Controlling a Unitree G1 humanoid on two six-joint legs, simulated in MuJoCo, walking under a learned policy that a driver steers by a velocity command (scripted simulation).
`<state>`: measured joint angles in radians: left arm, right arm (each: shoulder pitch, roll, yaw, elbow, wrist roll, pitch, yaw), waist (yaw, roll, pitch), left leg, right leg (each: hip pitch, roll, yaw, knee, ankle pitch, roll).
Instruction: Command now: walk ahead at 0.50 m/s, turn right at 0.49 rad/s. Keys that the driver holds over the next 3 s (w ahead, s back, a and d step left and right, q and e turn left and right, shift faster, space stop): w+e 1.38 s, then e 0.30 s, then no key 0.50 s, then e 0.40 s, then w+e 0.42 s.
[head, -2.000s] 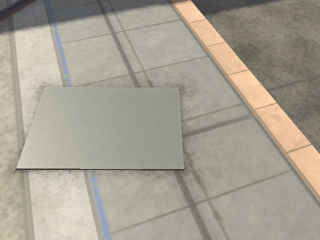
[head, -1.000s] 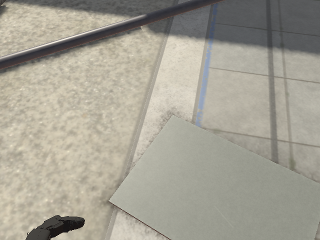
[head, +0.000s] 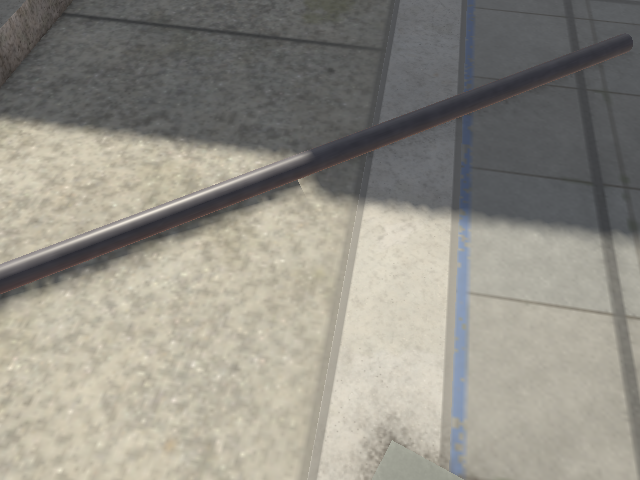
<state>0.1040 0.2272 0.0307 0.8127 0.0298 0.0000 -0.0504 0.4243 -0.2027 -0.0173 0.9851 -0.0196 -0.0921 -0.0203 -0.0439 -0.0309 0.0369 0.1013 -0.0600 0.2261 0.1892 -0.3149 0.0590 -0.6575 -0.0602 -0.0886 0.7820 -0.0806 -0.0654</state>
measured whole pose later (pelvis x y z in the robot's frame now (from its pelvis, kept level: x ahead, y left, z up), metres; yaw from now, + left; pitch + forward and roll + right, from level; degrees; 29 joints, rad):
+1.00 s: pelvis +0.51 -0.07 +0.01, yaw -35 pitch +2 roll +1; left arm 0.10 0.28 0.05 0.70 0.04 0.01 -0.07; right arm 0.42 -0.24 -0.04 0.86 -0.02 -0.09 0.00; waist -0.06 -0.05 0.03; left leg 0.01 -0.01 0.18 0.24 -0.28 0.02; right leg -0.69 -0.05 -0.01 0.89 -0.07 -0.04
